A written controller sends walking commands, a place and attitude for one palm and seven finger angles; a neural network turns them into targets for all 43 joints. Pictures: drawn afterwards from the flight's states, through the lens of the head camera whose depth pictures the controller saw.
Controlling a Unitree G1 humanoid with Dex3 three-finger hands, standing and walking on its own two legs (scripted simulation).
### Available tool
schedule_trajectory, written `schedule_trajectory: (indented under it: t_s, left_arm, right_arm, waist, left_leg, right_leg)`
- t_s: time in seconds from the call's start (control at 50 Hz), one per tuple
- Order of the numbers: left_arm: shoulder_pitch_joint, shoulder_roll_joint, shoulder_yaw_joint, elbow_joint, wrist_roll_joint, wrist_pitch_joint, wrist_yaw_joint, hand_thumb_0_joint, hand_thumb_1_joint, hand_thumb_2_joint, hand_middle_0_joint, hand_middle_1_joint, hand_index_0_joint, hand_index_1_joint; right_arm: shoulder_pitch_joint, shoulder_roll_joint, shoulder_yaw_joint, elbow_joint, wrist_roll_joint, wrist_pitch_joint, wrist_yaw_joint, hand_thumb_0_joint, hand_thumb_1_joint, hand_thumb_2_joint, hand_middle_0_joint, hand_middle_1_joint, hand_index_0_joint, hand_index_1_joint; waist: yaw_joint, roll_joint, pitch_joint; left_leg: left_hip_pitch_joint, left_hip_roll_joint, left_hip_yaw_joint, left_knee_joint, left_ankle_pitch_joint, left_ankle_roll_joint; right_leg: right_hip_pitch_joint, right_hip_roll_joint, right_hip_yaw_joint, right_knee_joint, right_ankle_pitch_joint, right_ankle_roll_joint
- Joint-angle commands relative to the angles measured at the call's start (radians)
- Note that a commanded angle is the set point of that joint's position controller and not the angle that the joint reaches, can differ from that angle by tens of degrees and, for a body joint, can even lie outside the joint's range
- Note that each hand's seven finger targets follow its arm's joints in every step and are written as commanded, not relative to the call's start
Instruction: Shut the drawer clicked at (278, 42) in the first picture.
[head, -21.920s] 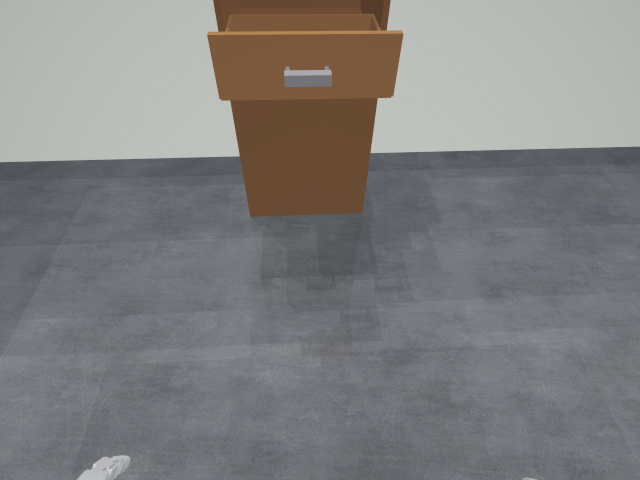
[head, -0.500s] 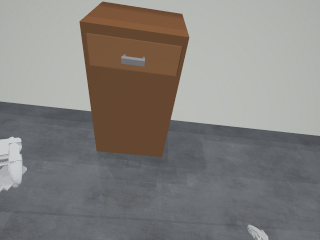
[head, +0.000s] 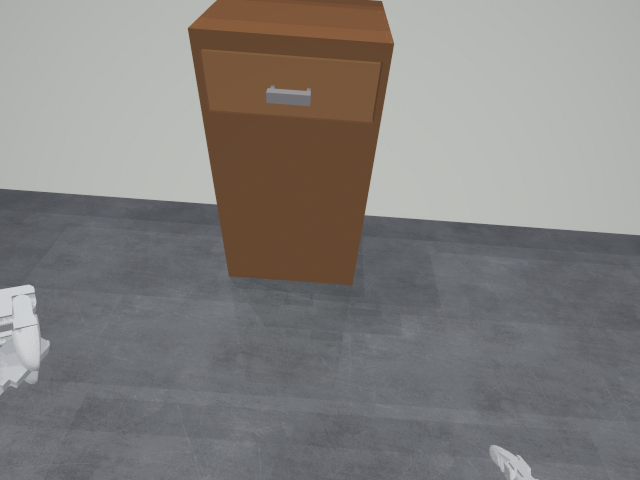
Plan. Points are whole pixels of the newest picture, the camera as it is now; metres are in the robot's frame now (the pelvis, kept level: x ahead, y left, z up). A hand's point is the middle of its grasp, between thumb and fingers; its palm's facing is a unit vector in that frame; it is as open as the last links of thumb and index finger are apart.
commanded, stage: stop stepping back and stand still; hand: left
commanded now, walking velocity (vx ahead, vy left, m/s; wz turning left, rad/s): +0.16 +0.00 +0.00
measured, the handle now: (289, 93) +1.02 +0.17 +0.05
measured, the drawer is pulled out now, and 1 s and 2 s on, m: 0.00 0.00 0.00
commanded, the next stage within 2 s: let the arm hang, fingers relaxed in 0.20 s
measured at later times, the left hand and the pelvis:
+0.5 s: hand out of the picture +0.14 +0.22 -0.09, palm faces +0.16 -0.92 -0.35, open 3.1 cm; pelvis +0.02 +0.00 +0.00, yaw +5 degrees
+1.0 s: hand out of the picture +0.03 +0.20 -0.15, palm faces +0.09 -0.97 -0.22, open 6.5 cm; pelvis +0.04 +0.02 +0.02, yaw +4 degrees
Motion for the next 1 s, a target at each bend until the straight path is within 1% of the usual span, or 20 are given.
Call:
schedule_trajectory:
  t_s: [0.0, 0.02, 0.04, 0.08, 0.12, 0.16, 0.22, 0.24, 0.26, 0.28, 0.3, 0.34, 0.36, 0.4, 0.46, 0.5, 0.54, 0.6, 0.76, 0.98]
  left_arm:
    - [-0.195, 0.158, -0.004, -0.279, 0.009, -0.086, 0.027, 0.000, 0.900, 0.900, -1.400, -1.600, -1.400, -1.600]
    - [-0.203, 0.162, 0.002, -0.347, 0.007, -0.099, 0.034, 0.000, 0.900, 0.900, -1.400, -1.600, -1.400, -1.600]
    - [-0.217, 0.181, 0.026, -0.412, 0.015, -0.120, 0.045, 0.000, 0.900, 0.900, -1.400, -1.600, -1.400, -1.600]
    - [-0.114, 0.276, 0.128, -0.382, 0.012, -0.128, 0.044, 0.000, 0.900, 0.900, -1.400, -1.600, -1.400, -1.600]
    - [-0.020, 0.253, 0.141, -0.379, 0.005, -0.102, 0.037, 0.000, 0.900, 0.900, -1.400, -1.600, -1.400, -1.600]
    - [0.108, 0.221, 0.153, -0.351, -0.008, -0.094, 0.035, 0.000, 0.900, 0.900, -1.400, -1.600, -1.400, -1.600]
    - [0.155, 0.192, 0.139, -0.247, -0.011, -0.078, 0.031, 0.000, 0.900, 0.900, -1.400, -1.600, -1.400, -1.600]
    - [0.141, 0.195, 0.139, -0.211, -0.007, -0.070, 0.031, 0.000, 0.900, 0.900, -1.400, -1.600, -1.400, -1.600]
    - [0.153, 0.170, 0.113, -0.161, -0.009, -0.057, 0.028, 0.000, 0.900, 0.900, -1.400, -1.600, -1.400, -1.600]
    - [0.014, 0.010, -0.261, 0.531, 0.115, 0.126, -0.099, 0.000, 0.900, 0.900, -1.400, -1.600, -1.400, -1.600]
    - [-0.034, 0.024, -0.273, 0.558, 0.102, 0.183, -0.124, 0.000, 0.900, 0.900, -1.360, -1.557, -1.360, -1.557]
    - [-0.146, 0.031, -0.277, 0.599, 0.079, 0.190, -0.137, 0.000, 0.900, 0.900, -1.280, -1.470, -1.280, -1.470]
    - [-0.180, 0.016, -0.284, 0.633, 0.079, 0.197, -0.125, 0.000, 0.900, 0.900, -1.240, -1.427, -1.240, -1.427]
    - [-0.209, 0.018, -0.295, 0.763, 0.081, 0.195, -0.115, 0.000, 0.900, 0.900, -1.160, -1.340, -1.160, -1.340]
    - [-0.241, 0.043, -0.313, 0.967, 0.076, 0.202, -0.122, 0.000, 0.900, 0.900, -1.040, -1.210, -1.040, -1.210]
    - [-0.267, 0.026, -0.331, 1.070, 0.059, 0.205, -0.127, 0.000, 0.900, 0.900, -0.960, -1.123, -0.960, -1.123]
    - [-0.250, -0.046, -0.358, 1.146, 0.047, 0.213, -0.133, 0.000, 0.900, 0.900, -0.880, -1.037, -0.880, -1.037]
    - [-0.254, -0.061, -0.355, 1.261, 0.053, 0.216, -0.130, 0.000, 0.900, 0.900, -0.760, -0.907, -0.760, -0.907]
    - [-0.257, -0.039, -0.385, 1.472, 0.043, 0.195, -0.125, 0.000, 0.900, 0.900, -0.440, -0.560, -0.440, -0.560]
    - [-0.251, -0.086, -0.393, 1.591, 0.041, 0.204, -0.109, 0.000, 0.900, 0.900, -0.200, -0.300, -0.200, -0.300]
  right_arm:
    - [-0.137, -0.093, -0.010, -0.193, -0.016, -0.123, -0.038, 0.000, -0.900, -0.900, 0.200, 0.300, 0.200, 0.300]
    - [-0.119, -0.133, -0.022, -0.206, -0.019, -0.138, -0.038, 0.000, -0.900, -0.900, 0.200, 0.300, 0.200, 0.300]
    - [-0.107, -0.135, -0.021, -0.218, -0.019, -0.145, -0.029, 0.000, -0.900, -0.900, 0.200, 0.300, 0.200, 0.300]
    - [-0.083, -0.089, -0.015, -0.205, -0.022, -0.156, -0.014, 0.000, -0.900, -0.900, 0.200, 0.300, 0.200, 0.300]
    - [-0.095, -0.105, -0.028, -0.211, -0.008, -0.143, 0.012, 0.000, -0.900, -0.900, 0.200, 0.300, 0.200, 0.300]
    - [-0.119, -0.100, -0.025, -0.222, -0.005, -0.131, 0.020, 0.000, -0.900, -0.900, 0.200, 0.300, 0.200, 0.300]
    - [-0.117, -0.099, -0.023, -0.245, -0.009, -0.086, 0.018, 0.000, -0.900, -0.900, 0.200, 0.300, 0.200, 0.300]
    - [-0.128, -0.095, -0.025, -0.252, -0.007, -0.072, 0.014, 0.000, -0.900, -0.900, 0.200, 0.300, 0.200, 0.300]
    - [-0.109, -0.083, -0.027, -0.250, 0.001, -0.060, 0.012, 0.000, -0.900, -0.900, 0.200, 0.300, 0.200, 0.300]
    - [-0.145, -0.132, -0.039, -0.107, -0.014, -0.065, 0.087, 0.000, -0.900, -0.900, 0.200, 0.300, 0.200, 0.300]
    - [-0.104, -0.080, -0.035, -0.134, -0.008, -0.021, 0.083, 0.000, -0.900, -0.900, 0.200, 0.300, 0.200, 0.300]
    - [-0.015, -0.054, -0.016, -0.095, 0.000, 0.028, 0.085, 0.000, -0.900, -0.900, 0.200, 0.300, 0.200, 0.300]
    - [0.008, -0.083, -0.023, -0.097, -0.015, 0.051, 0.089, 0.000, -0.900, -0.900, 0.200, 0.300, 0.200, 0.300]
    - [-0.040, -0.101, -0.025, -0.095, -0.032, 0.071, 0.092, 0.000, -0.900, -0.900, 0.200, 0.300, 0.200, 0.300]
    - [-0.044, -0.086, -0.024, -0.037, -0.038, 0.083, 0.086, 0.000, -0.900, -0.900, 0.200, 0.300, 0.200, 0.300]
    - [0.024, -0.063, -0.014, 0.036, -0.039, 0.080, 0.082, 0.000, -0.900, -0.900, 0.200, 0.300, 0.200, 0.300]
    - [0.027, -0.131, -0.015, 0.069, -0.046, 0.064, 0.068, 0.000, -0.900, -0.900, 0.200, 0.300, 0.200, 0.300]
    - [-0.021, -0.108, -0.012, 0.100, -0.049, 0.070, 0.053, 0.000, -0.900, -0.900, 0.200, 0.300, 0.200, 0.300]
    - [0.088, -0.070, -0.001, 0.222, -0.024, 0.066, 0.039, 0.000, -0.900, -0.900, 0.200, 0.300, 0.200, 0.300]
    - [0.113, -0.026, 0.010, 0.348, -0.025, 0.071, 0.034, 0.000, -0.900, -0.900, 0.200, 0.300, 0.200, 0.300]
  waist:
    - [-0.061, 0.072, 0.092]
    - [-0.059, 0.277, 0.062]
    - [-0.059, 0.464, 0.048]
    - [-0.058, 0.252, 0.061]
    - [-0.047, 0.194, 0.074]
    - [-0.029, 0.257, 0.031]
    - [-0.029, 0.253, 0.018]
    - [-0.027, 0.164, 0.019]
    - [-0.032, -0.050, 0.048]
    - [-0.047, -0.192, 0.025]
    - [-0.053, -0.228, -0.031]
    - [-0.081, -0.240, -0.019]
    - [-0.077, -0.347, 0.005]
    - [-0.043, -0.400, 0.055]
    - [-0.047, -0.304, 0.062]
    - [-0.071, -0.100, 0.053]
    - [-0.046, 0.230, 0.051]
    - [-0.025, 0.324, 0.074]
    - [-0.042, 0.025, 0.015]
    - [-0.035, -0.011, 0.134]
  left_leg:
    - [0.354, -0.052, 0.084, -0.521, 0.023, 0.022]
    - [0.452, 0.057, -0.143, -0.640, -0.049, 0.070]
    - [0.526, 0.252, -0.503, -0.744, -0.039, 0.154]
    - [0.374, 0.315, -0.621, -0.782, 0.005, 0.234]
    - [0.234, 0.286, -0.461, -0.761, 0.014, 0.214]
    - [0.158, 0.198, -0.206, -0.742, -0.032, 0.133]
    - [-0.059, 0.140, -0.094, -0.675, -0.240, 0.071]
    - [-0.124, 0.103, -0.059, -0.557, -0.251, 0.047]
    - [-0.104, 0.007, -0.001, -0.330, -0.195, 0.023]
    - [-0.201, 0.000, 0.023, -0.071, -0.201, -0.030]
    - [-0.096, 0.028, -0.052, -0.014, -0.297, -0.026]
    - [0.032, -0.003, 0.015, -0.028, -0.190, -0.030]
    - [0.011, -0.008, 0.020, -0.021, -0.156, -0.026]
    - [-0.021, -0.029, 0.042, -0.034, -0.162, -0.015]
    - [0.089, -0.049, 0.056, -0.279, -0.075, -0.016]
    - [0.274, -0.043, 0.033, -0.470, 0.150, -0.008]
    - [0.309, 0.118, -0.178, -0.570, 0.301, 0.069]
    - [0.116, 0.085, -0.152, -0.664, 0.002, 0.053]
    - [0.317, 0.054, -0.040, -0.581, 0.316, 0.011]
    - [0.307, 0.052, -0.029, -0.644, 0.289, 0.012]
  right_leg:
    - [-0.213, -0.115, 0.057, -0.038, -0.157, -0.096]
    - [-0.307, -0.037, 0.019, 0.180, -0.117, -0.046]
    - [-0.459, 0.049, -0.013, 0.400, -0.228, -0.001]
    - [-0.443, 0.001, 0.113, 0.563, -0.185, -0.003]
    - [-0.344, -0.033, 0.116, 0.485, -0.091, 0.009]
    - [-0.161, -0.016, 0.039, 0.255, -0.021, 0.012]
    - [0.150, 0.038, -0.035, 0.018, -0.019, 0.006]
    - [0.218, 0.015, 0.030, -0.066, -0.063, -0.006]
    - [0.132, -0.066, 0.195, -0.246, -0.138, -0.042]
    - [0.060, -0.372, 0.327, -0.197, 0.482, -0.094]
    - [-0.030, -0.382, 0.348, -0.167, 0.675, -0.136]
    - [-0.153, -0.302, 0.226, -0.205, 0.287, -0.138]
    - [-0.139, -0.261, 0.205, -0.194, 0.241, -0.139]
    - [-0.071, -0.254, 0.154, -0.186, 0.457, -0.145]
    - [-0.009, -0.221, 0.122, -0.146, 0.629, -0.107]
    - [-0.098, -0.177, 0.095, -0.127, 0.365, -0.045]
    - [-0.177, -0.063, 0.030, -0.049, 0.100, 0.024]
    - [-0.004, -0.041, 0.032, -0.136, 0.066, 0.010]
    - [0.029, -0.101, 0.042, -0.228, 0.324, -0.011]
    - [0.011, -0.096, 0.029, -0.260, 0.238, 0.001]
